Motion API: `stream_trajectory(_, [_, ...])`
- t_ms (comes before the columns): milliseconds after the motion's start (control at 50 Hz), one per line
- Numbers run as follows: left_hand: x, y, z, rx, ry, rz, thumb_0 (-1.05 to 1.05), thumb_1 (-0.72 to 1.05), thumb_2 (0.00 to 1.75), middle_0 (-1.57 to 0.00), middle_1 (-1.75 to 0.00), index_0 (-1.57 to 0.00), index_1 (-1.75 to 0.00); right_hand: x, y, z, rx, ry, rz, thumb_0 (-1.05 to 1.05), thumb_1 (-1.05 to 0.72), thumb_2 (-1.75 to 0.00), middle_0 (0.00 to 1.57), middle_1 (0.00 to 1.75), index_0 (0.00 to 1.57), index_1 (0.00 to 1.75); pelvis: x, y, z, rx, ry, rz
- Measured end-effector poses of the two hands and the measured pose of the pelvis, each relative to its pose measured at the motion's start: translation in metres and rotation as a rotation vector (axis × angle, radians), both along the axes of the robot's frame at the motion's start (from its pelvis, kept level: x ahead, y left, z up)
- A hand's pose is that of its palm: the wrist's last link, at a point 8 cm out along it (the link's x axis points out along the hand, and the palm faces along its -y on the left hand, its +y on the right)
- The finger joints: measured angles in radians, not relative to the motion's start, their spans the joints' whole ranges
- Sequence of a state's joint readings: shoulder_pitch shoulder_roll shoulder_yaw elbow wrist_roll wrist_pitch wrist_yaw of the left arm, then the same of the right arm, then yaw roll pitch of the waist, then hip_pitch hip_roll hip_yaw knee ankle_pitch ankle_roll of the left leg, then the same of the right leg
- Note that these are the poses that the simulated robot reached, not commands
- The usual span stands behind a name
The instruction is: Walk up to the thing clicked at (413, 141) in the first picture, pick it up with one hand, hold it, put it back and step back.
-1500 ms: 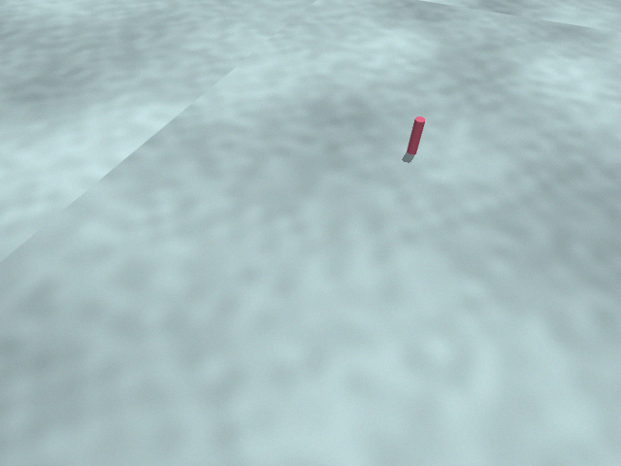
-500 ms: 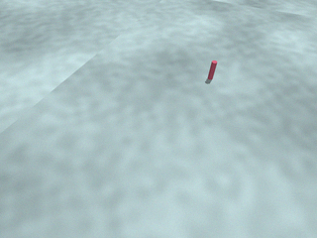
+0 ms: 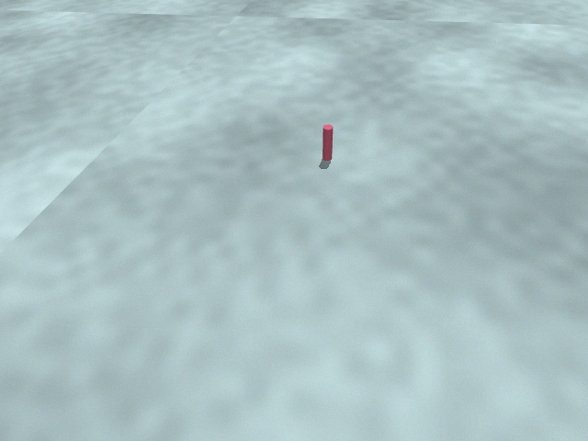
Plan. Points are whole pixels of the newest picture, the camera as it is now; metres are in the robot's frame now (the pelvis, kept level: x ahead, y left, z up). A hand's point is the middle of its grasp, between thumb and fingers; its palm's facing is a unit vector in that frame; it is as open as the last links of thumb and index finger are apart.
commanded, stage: walk up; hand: left
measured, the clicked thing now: (327, 143) +1.66 -0.12 -0.65
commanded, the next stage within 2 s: none
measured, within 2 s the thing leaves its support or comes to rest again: neither
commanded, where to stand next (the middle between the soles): +1.26 -0.19 m, yaw -12 degrees
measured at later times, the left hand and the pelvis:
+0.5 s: hand (162, 345) +0.32 +0.26 -0.15, palm faces -0.14 -0.93 -0.34, open 7.4 cm; pelvis +0.26 -0.01 +0.01, yaw -8 degrees
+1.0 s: hand (252, 184) +0.70 +0.12 -0.09, palm faces -0.22 -0.90 -0.38, open 7.4 cm; pelvis +0.52 -0.10 +0.01, yaw -12 degrees
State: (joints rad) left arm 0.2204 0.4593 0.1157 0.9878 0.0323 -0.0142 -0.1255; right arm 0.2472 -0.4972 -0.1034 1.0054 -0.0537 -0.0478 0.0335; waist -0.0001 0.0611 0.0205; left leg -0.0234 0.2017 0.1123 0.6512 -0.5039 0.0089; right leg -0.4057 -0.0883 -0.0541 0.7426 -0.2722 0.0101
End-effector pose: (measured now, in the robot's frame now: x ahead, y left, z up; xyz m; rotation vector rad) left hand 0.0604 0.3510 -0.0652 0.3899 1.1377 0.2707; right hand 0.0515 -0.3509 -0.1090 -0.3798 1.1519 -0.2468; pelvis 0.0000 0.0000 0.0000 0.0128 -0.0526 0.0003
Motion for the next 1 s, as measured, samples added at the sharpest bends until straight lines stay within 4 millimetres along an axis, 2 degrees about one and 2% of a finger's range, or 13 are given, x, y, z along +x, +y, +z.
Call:
stream_trajectory(60, [0.019,-0.028,-0.001,-0.015,-0.040,0.008,0.01,0.91,0.89,-0.19,-0.30,-0.20,-0.30,0.033,-0.007,-0.003,0.024,0.007,0.015,0.01,-0.90,-0.90,0.20,0.30,0.20,0.30,0.022,-0.015,0.002,0.006,-0.001,-0.018])
stream_trajectory(160, [0.034,-0.063,0.005,-0.068,0.038,0.014,0.01,0.91,0.89,-0.20,-0.30,-0.21,-0.30,0.099,0.000,0.019,0.091,-0.079,0.034,0.01,-0.91,-0.90,0.20,0.30,0.20,0.30,0.064,-0.025,0.025,0.002,-0.004,-0.062])
stream_trajectory(240, [0.058,-0.073,0.001,-0.090,0.096,0.001,0.01,0.90,0.89,-0.20,-0.30,-0.21,-0.30,0.139,0.003,0.031,0.107,-0.104,0.041,0.01,-0.90,-0.90,0.20,0.30,0.20,0.30,0.104,-0.031,0.030,-0.015,0.005,-0.092])
stream_trajectory(320, [0.102,-0.071,-0.009,-0.104,0.115,-0.023,0.01,0.90,0.89,-0.20,-0.30,-0.21,-0.30,0.177,0.000,0.036,0.082,-0.070,0.035,0.01,-0.90,-0.90,0.20,0.30,0.21,0.30,0.149,-0.030,0.027,-0.040,0.023,-0.101])
stream_trajectory(400, [0.162,-0.059,-0.026,-0.108,0.121,-0.052,0.01,0.90,0.89,-0.20,-0.30,-0.21,-0.30,0.228,0.001,0.035,0.041,-0.055,0.023,0.01,-0.90,-0.90,0.20,0.30,0.21,0.30,0.202,-0.023,0.016,-0.059,0.037,-0.111])
stream_trajectory(460, [0.218,-0.047,-0.043,-0.095,0.126,-0.081,0.01,0.90,0.89,-0.20,-0.30,-0.21,-0.30,0.267,0.007,0.035,0.011,-0.085,0.003,0.01,-0.90,-0.90,0.20,0.30,0.21,0.30,0.243,-0.016,0.006,-0.013,0.033,-0.125])
stream_trajectory(500, [0.260,-0.047,-0.045,-0.092,0.117,-0.111,0.01,0.91,0.89,-0.20,-0.30,-0.21,-0.30,0.283,0.011,0.039,0.001,-0.121,-0.014,0.01,-0.90,-0.90,0.20,0.30,0.21,0.30,0.264,-0.011,0.006,-0.009,0.028,-0.144])
stream_trajectory(620, [0.389,-0.061,-0.018,-0.098,0.013,-0.247,0.01,0.91,0.89,-0.20,-0.30,-0.20,-0.30,0.296,0.013,0.056,0.012,-0.122,-0.138,0.01,-0.90,-0.90,0.20,0.30,0.21,0.30,0.330,-0.015,0.026,-0.011,0.017,-0.179])
stream_trajectory(760, [0.513,-0.093,0.006,-0.090,-0.095,-0.332,0.01,0.91,0.89,-0.20,-0.30,-0.20,-0.30,0.305,-0.003,0.045,0.033,-0.003,-0.204,0.01,-0.90,-0.90,0.20,0.30,0.21,0.30,0.400,-0.035,0.029,0.011,0.008,-0.197])
stream_trajectory(840, [0.572,-0.125,0.008,-0.080,-0.105,-0.372,0.01,0.91,0.89,-0.19,-0.30,-0.20,-0.30,0.326,-0.023,0.025,0.059,0.038,-0.232,0.01,-0.90,-0.90,0.20,0.30,0.21,0.30,0.442,-0.056,0.019,0.029,0.011,-0.204])
stream_trajectory(900, [0.610,-0.151,0.003,-0.065,-0.122,-0.374,0.01,0.91,0.89,-0.20,-0.30,-0.20,-0.30,0.353,-0.044,0.003,0.076,0.061,-0.243,0.01,-0.90,-0.90,0.20,0.30,0.21,0.30,0.476,-0.078,0.007,0.017,0.016,-0.205])
stream_trajectory(940, [0.627,-0.167,0.003,-0.064,-0.145,-0.369,0.01,0.91,0.89,-0.20,-0.30,-0.20,-0.30,0.377,-0.054,-0.005,0.090,0.071,-0.239,0.01,-0.90,-0.90,0.20,0.30,0.21,0.30,0.493,-0.090,0.004,-0.002,0.009,-0.203])
stream_trajectory(1000, [0.636,-0.183,0.009,-0.078,-0.156,-0.329,0.01,0.91,0.89,-0.20,-0.30,-0.20,-0.30,0.421,-0.063,-0.001,0.114,0.060,-0.202,0.01,-0.90,-0.90,0.20,0.30,0.20,0.30,0.518,-0.104,0.013,0.024,-0.003,-0.209])
